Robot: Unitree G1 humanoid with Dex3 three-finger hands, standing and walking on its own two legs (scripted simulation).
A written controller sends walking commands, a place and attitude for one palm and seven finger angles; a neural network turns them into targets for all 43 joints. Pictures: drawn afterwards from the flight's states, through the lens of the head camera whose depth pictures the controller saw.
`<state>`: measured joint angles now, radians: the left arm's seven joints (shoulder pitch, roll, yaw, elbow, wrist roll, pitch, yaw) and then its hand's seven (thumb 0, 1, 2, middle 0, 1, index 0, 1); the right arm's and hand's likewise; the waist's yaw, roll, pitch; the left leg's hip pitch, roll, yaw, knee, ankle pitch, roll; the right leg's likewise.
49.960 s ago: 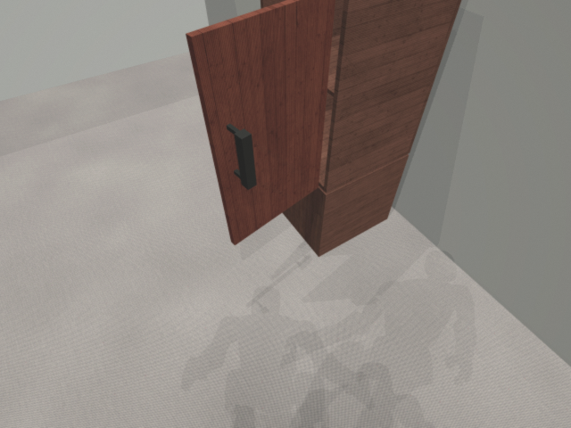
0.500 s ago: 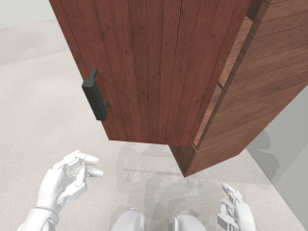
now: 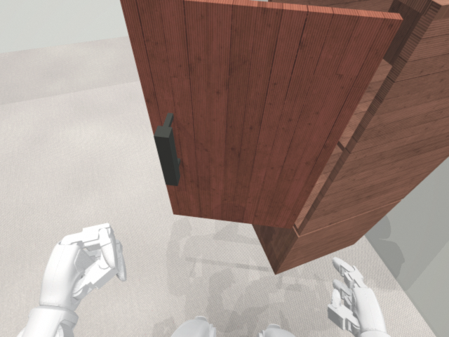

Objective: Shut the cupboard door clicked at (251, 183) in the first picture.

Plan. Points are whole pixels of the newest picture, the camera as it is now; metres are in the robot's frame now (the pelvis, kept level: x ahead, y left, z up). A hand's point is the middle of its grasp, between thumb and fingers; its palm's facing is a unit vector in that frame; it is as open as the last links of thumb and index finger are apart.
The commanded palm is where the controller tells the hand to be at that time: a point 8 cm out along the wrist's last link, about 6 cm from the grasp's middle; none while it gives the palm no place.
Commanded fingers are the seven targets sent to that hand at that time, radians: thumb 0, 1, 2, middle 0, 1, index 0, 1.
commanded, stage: raise the hand and make a fist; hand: left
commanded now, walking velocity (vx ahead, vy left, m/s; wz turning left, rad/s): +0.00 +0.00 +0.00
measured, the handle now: (171, 150) +0.44 +0.15 +0.06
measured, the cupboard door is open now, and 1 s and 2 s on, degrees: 63 63 63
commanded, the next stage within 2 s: bring the fist close to the handle in 0.60 s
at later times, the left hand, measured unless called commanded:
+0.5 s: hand (124, 259) +0.22 +0.18 +0.07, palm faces -0.03 -1.00 -0.04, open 3.1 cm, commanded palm +0.21 +0.23 +0.07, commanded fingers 0.00 0.90 0.90 -1.30 -1.50 -1.30 -1.50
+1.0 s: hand (141, 244) +0.25 +0.16 +0.06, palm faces -0.03 -1.00 -0.04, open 3.1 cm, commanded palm +0.23 +0.21 +0.07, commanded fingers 0.00 0.90 0.90 -1.30 -1.50 -1.30 -1.50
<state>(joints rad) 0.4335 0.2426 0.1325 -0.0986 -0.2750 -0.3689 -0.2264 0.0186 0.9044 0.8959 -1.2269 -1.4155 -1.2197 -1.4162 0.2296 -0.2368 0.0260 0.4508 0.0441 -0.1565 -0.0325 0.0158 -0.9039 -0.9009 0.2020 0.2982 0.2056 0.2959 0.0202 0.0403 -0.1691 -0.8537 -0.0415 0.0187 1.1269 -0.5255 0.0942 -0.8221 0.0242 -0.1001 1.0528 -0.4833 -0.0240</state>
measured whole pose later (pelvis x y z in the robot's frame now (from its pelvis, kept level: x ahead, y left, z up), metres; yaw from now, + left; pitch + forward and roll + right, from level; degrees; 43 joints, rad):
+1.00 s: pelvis +0.00 -0.03 +0.00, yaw +0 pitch +14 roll -2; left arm 0.26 0.27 0.14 0.07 -0.28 -0.34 -0.26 0.02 0.90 0.90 -1.30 -1.50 -1.30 -1.50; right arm 0.24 -0.26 0.03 0.52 0.05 -0.17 -0.03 0.02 -0.90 -0.90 0.20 0.30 0.21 0.30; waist 0.00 0.04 -0.16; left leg -0.84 -0.03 0.01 1.10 -0.52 0.06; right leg -0.82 0.04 -0.11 1.05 -0.49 -0.06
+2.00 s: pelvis +0.01 -0.02 +0.02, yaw -1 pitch +14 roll -2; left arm -0.03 0.20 0.06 0.31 -0.18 -0.33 -0.08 0.02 0.90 0.90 -1.30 -1.50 -1.29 -1.50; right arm 0.27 -0.25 0.01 0.54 0.04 -0.04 0.00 0.01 -0.91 -0.90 0.20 0.30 0.21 0.30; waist -0.03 0.03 -0.14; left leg -0.77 -0.03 0.05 1.02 -0.50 0.08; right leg -0.77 0.04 -0.06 0.98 -0.46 -0.04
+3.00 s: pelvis -0.01 -0.01 +0.00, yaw -1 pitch +18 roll -2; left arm -0.68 0.31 0.14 0.96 -0.17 -0.40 -0.28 0.02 0.90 0.90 -1.31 -1.50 -1.31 -1.50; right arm 0.31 -0.27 0.02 0.64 0.04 -0.01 0.00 0.01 -0.91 -0.90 0.20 0.30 0.21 0.30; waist -0.10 0.03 -0.12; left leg -0.90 -0.04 0.04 1.07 -0.48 0.08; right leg -0.89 0.03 -0.08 1.02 -0.45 -0.04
